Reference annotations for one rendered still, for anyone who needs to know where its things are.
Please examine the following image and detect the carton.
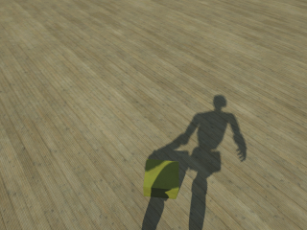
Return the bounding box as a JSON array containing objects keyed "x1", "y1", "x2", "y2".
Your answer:
[{"x1": 143, "y1": 158, "x2": 179, "y2": 199}]

